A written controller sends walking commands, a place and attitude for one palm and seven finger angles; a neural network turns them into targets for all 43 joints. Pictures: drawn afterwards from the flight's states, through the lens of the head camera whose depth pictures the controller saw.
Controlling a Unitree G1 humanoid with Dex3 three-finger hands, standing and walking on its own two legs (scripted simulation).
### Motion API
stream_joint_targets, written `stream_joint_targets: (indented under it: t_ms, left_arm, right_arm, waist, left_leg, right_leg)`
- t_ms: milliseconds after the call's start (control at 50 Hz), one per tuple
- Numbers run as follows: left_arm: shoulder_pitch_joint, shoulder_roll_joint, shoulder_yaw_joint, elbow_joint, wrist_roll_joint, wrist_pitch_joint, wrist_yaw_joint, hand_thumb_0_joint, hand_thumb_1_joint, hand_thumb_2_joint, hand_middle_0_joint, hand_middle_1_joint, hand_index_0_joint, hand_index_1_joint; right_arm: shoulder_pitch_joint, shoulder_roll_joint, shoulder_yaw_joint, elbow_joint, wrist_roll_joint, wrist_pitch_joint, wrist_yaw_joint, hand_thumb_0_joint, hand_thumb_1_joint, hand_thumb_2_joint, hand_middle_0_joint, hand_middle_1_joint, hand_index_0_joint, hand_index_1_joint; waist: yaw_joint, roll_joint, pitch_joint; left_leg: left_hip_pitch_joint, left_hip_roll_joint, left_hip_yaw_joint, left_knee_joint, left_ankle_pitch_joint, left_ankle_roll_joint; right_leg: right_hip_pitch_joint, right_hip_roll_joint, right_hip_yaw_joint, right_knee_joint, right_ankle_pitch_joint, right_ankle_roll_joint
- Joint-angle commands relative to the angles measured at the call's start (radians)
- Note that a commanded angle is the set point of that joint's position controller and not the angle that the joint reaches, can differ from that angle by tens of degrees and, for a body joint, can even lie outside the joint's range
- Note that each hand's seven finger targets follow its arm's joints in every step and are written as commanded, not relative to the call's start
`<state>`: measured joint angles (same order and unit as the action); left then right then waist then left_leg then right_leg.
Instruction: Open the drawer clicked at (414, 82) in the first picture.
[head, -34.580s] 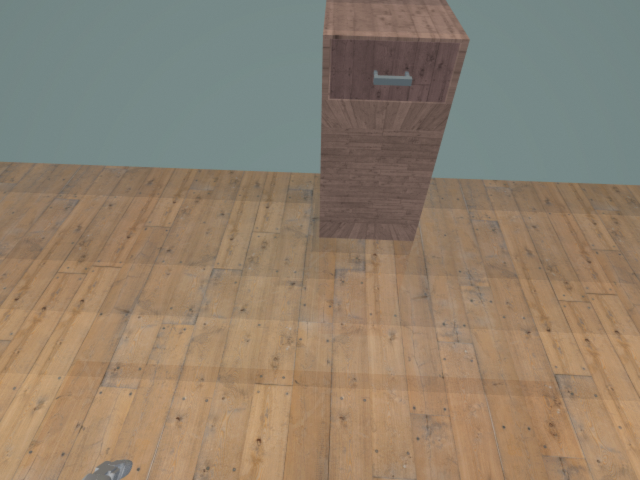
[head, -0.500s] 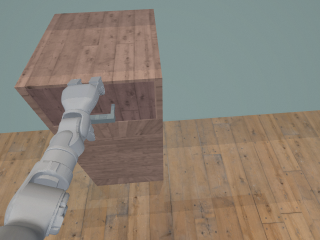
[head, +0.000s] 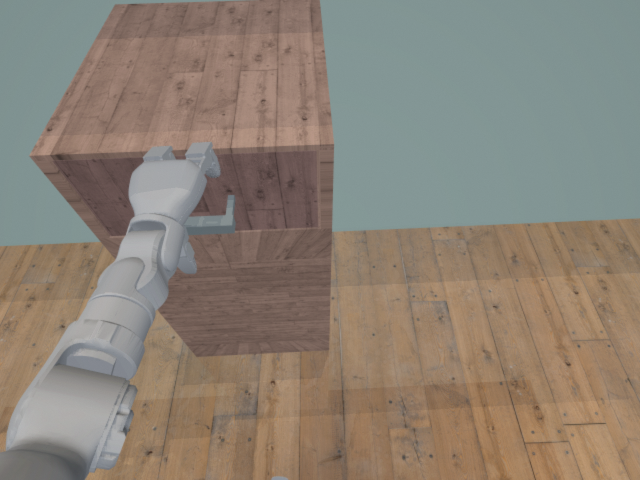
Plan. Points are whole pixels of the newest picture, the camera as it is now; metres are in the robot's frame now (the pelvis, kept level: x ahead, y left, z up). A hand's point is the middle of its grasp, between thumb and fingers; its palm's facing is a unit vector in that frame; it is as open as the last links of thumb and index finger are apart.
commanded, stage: lower the fingers behind the handle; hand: left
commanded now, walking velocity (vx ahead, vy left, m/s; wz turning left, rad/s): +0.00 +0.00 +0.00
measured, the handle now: (199, 214) +0.49 +0.20 +0.00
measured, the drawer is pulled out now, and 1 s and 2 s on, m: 0.00 0.00 0.00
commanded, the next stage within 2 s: close the thumb around the handle in 1.48 s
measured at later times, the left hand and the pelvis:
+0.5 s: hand (173, 241) +0.43 +0.22 +0.02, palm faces -0.03 -0.04 -1.00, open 13.8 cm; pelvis -0.01 -0.01 -0.01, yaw +0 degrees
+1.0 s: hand (173, 234) +0.44 +0.23 +0.01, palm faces -0.04 -0.03 -1.00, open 13.9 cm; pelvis -0.01 +0.00 -0.02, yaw -1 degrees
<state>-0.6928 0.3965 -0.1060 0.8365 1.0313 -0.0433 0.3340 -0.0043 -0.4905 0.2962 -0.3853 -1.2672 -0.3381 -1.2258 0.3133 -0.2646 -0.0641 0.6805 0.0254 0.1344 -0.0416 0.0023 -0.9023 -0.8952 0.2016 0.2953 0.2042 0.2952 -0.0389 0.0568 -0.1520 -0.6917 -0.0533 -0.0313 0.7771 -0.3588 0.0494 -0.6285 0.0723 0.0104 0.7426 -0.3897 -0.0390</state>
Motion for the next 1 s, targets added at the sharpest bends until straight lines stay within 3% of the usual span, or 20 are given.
stream_joint_targets:
  t_ms: [0,100,220,240,280,300,340,380,400,420,480,500,620,680,740,780,860,920,960,980]
  left_arm:
    - [-0.41,0.293,0.123,-0.011,0.036,0.162,0.031,0.0,-0.5,0.3,-0.3,-1.2,-0.3,-1.2]
    - [-0.399,0.275,0.078,0.07,0.033,0.227,-0.022,0.0,-0.5,0.3,-0.3,-1.2,-0.3,-1.2]
    - [-0.299,0.282,0.076,0.084,0.007,0.161,-0.101,0.0,-0.5,0.3,-0.3,-1.2,-0.3,-1.2]
    - [-0.31,0.285,0.07,0.086,0.01,0.142,-0.109,0.0,-0.5,0.3,-0.3,-1.2,-0.3,-1.2]
    - [-0.335,0.277,0.069,0.019,0.009,0.077,-0.114,0.0,-0.5,0.3,-0.3,-1.2,-0.3,-1.2]
    - [-0.382,0.283,0.078,-0.046,0.006,0.034,-0.112,0.0,-0.5,0.3,-0.3,-1.2,-0.3,-1.2]
    - [-0.403,0.334,0.129,-0.143,0.01,-0.044,-0.088,0.0,-0.5,0.3,-0.3,-1.2,-0.3,-1.2]
    - [-0.446,0.299,0.115,-0.237,0.02,-0.106,-0.048,0.0,-0.5,0.3,-0.3,-1.2,-0.3,-1.2]
    - [-0.463,0.282,0.11,-0.243,0.023,-0.12,-0.025,0.0,-0.5,0.3,-0.3,-1.2,-0.3,-1.2]
    - [-0.425,0.289,0.127,-0.197,0.033,-0.116,0.003,0.0,-0.5,0.3,-0.3,-1.2,-0.3,-1.2]
    - [-0.396,0.226,0.095,-0.101,0.038,-0.055,0.068,0.0,-0.5,0.3,-0.3,-1.2,-0.3,-1.2]
    - [-0.437,0.194,0.074,-0.097,0.033,-0.034,0.082,0.0,-0.5,0.3,-0.3,-1.2,-0.3,-1.2]
    - [-0.494,0.247,0.094,-0.058,0.032,0.085,0.092,0.0,-0.5,0.3,-0.3,-1.2,-0.3,-1.2]
    - [-0.419,0.211,0.061,0.049,0.025,0.132,0.047,0.0,-0.5,0.3,-0.3,-1.2,-0.3,-1.2]
    - [-0.389,0.213,0.052,0.108,0.021,0.132,0.008,0.0,-0.5,0.3,-0.3,-1.2,-0.3,-1.2]
    - [-0.346,0.23,0.06,0.133,0.023,0.121,-0.015,0.0,-0.5,0.3,-0.3,-1.2,-0.3,-1.2]
    - [-0.298,0.237,0.065,0.124,0.026,0.069,-0.039,0.0,-0.5,0.3,-0.3,-1.2,-0.3,-1.2]
    - [-0.274,0.257,0.09,0.1,0.037,0.029,-0.034,0.0,-0.5,0.3,-0.3,-1.2,-0.3,-1.2]
    - [-0.26,0.196,0.048,0.109,0.035,0.026,-0.028,0.0,-0.5,0.3,-0.3,-1.2,-0.3,-1.2]
    - [-0.264,0.203,0.055,0.108,0.038,0.024,-0.022,0.0,-0.5,0.3,-0.3,-1.2,-0.3,-1.2]
  right_arm:
    - [0.069,-0.142,-0.03,-0.084,-0.005,0.004,0.002,0.0,-0.9,-0.9,0.2,0.3,0.2,0.3]
    - [0.053,-0.142,-0.015,-0.103,0.005,0.033,-0.013,0.0,-0.9,-0.9,0.2,0.3,0.2,0.3]
    - [0.039,-0.135,0.0,-0.148,0.012,0.034,-0.034,0.0,-0.9,-0.9,0.2,0.3,0.2,0.3]
    - [0.039,-0.136,0.003,-0.151,0.013,0.031,-0.038,0.0,-0.9,-0.9,0.2,0.3,0.2,0.3]
    - [0.047,-0.132,-0.005,-0.161,0.011,0.016,-0.042,0.0,-0.9,-0.9,0.2,0.3,0.2,0.3]
    - [0.051,-0.13,-0.011,-0.164,0.008,0.007,-0.043,0.0,-0.9,-0.9,0.2,0.3,0.2,0.3]
    - [0.062,-0.123,-0.024,-0.16,0.003,-0.007,-0.046,0.0,-0.9,-0.9,0.2,0.3,0.2,0.3]
    - [0.07,-0.111,-0.04,-0.142,-0.005,-0.021,-0.046,0.0,-0.9,-0.9,0.2,0.3,0.2,0.3]
    - [0.08,-0.107,-0.046,-0.125,-0.009,-0.029,-0.04,0.0,-0.9,-0.9,0.2,0.3,0.2,0.3]
    - [0.091,-0.111,-0.051,-0.106,-0.01,-0.033,-0.037,0.0,-0.9,-0.9,0.2,0.3,0.2,0.3]
    - [0.105,-0.121,-0.053,-0.08,-0.012,-0.04,-0.014,0.0,-0.9,-0.9,0.2,0.3,0.2,0.3]
    - [0.109,-0.123,-0.055,-0.071,-0.016,-0.043,-0.005,0.0,-0.9,-0.9,0.2,0.3,0.2,0.3]
    - [0.144,-0.14,-0.055,-0.056,-0.015,-0.025,0.001,0.0,-0.9,-0.9,0.2,0.3,0.2,0.3]
    - [0.134,-0.138,-0.043,-0.06,-0.011,-0.012,0.0,0.0,-0.9,-0.9,0.2,0.3,0.2,0.3]
    - [0.131,-0.143,-0.031,-0.067,-0.007,-0.004,-0.007,0.0,-0.9,-0.9,0.2,0.3,0.2,0.3]
    - [0.127,-0.143,-0.023,-0.08,-0.006,0.0,-0.011,0.0,-0.9,-0.9,0.2,0.3,0.2,0.3]
    - [0.122,-0.141,-0.019,-0.102,-0.006,0.005,-0.013,0.0,-0.9,-0.9,0.2,0.3,0.2,0.3]
    - [0.129,-0.136,-0.023,-0.112,-0.01,0.004,-0.012,0.0,-0.9,-0.9,0.2,0.3,0.2,0.3]
    - [0.131,-0.131,-0.025,-0.117,-0.009,0.001,-0.006,0.0,-0.9,-0.9,0.2,0.3,0.2,0.3]
    - [0.13,-0.134,-0.027,-0.118,-0.009,-0.001,-0.004,0.0,-0.9,-0.9,0.2,0.3,0.2,0.3]
  waist:
    - [-0.018,-0.071,-0.348]
    - [-0.034,-0.142,-0.277]
    - [-0.016,-0.124,-0.206]
    - [-0.03,-0.145,-0.172]
    - [-0.033,-0.108,-0.183]
    - [-0.04,-0.092,-0.218]
    - [-0.028,-0.029,-0.309]
    - [-0.038,0.043,-0.381]
    - [-0.051,0.033,-0.387]
    - [-0.049,0.03,-0.372]
    - [-0.057,0.024,-0.325]
    - [-0.067,0.026,-0.339]
    - [-0.069,0.002,-0.489]
    - [-0.073,-0.035,-0.381]
    - [-0.083,-0.093,-0.293]
    - [-0.07,-0.1,-0.257]
    - [-0.061,-0.097,-0.227]
    - [-0.047,-0.071,-0.258]
    - [-0.055,-0.059,-0.235]
    - [-0.056,-0.062,-0.227]
  left_leg:
    - [0.232,0.015,0.027,-0.072,0.376,0.0]
    - [0.177,0.009,0.041,-0.099,0.29,0.01]
    - [0.142,0.007,0.048,-0.116,0.187,0.015]
    - [0.119,0.008,0.044,-0.111,0.158,0.016]
    - [0.12,0.009,0.041,-0.098,0.141,0.019]
    - [0.131,0.01,0.038,-0.085,0.153,0.022]
    - [0.156,0.009,0.035,-0.055,0.185,0.023]
    - [0.203,0.011,0.029,-0.016,0.236,0.019]
    - [0.207,0.014,0.02,0.002,0.251,0.018]
    - [0.199,0.018,0.014,0.012,0.249,0.012]
    - [0.167,0.019,0.002,0.027,0.227,0.004]
    - [0.176,0.02,0.002,0.031,0.246,0.004]
    - [0.247,0.022,0.0,0.037,0.342,0.004]
    - [0.186,0.019,0.012,0.021,0.301,0.009]
    - [0.134,0.02,0.011,0.004,0.242,0.016]
    - [0.092,0.014,0.016,-0.002,0.215,0.019]
    - [0.059,0.013,0.02,0.008,0.183,0.02]
    - [0.061,0.017,0.017,0.028,0.195,0.018]
    - [0.054,0.018,0.015,0.037,0.172,0.013]
    - [0.048,0.022,0.014,0.044,0.158,0.013]
  right_leg:
    - [0.146,0.003,-0.021,-0.089,0.351,-0.012]
    - [0.193,-0.011,-0.004,-0.132,0.341,0.002]
    - [0.193,-0.022,0.01,-0.153,0.252,0.007]
    - [0.17,-0.023,0.014,-0.155,0.225,0.009]
    - [0.147,-0.024,0.021,-0.15,0.2,0.008]
    - [0.152,-0.026,0.027,-0.142,0.21,0.007]
    - [0.153,-0.022,0.041,-0.11,0.241,0.003]
    - [0.094,-0.016,0.036,-0.074,0.263,-0.003]
    - [0.057,-0.012,0.027,-0.058,0.258,-0.004]
    - [0.014,-0.006,0.016,-0.043,0.238,-0.005]
    - [-0.08,0.004,-0.011,-0.024,0.181,-0.012]
    - [-0.089,0.005,-0.017,-0.019,0.187,-0.013]
    - [-0.011,0.013,-0.019,-0.01,0.29,-0.004]
    - [0.007,0.011,-0.02,-0.038,0.288,0.001]
    - [0.007,0.008,-0.018,-0.06,0.254,0.003]
    - [0.021,0.004,-0.012,-0.064,0.245,0.002]
    - [0.0,0.002,-0.007,-0.056,0.216,0.0]
    - [-0.026,0.004,-0.008,-0.027,0.209,-0.006]
    - [-0.076,0.008,-0.019,-0.02,0.17,-0.008]
    - [-0.101,0.008,-0.018,-0.017,0.148,-0.008]
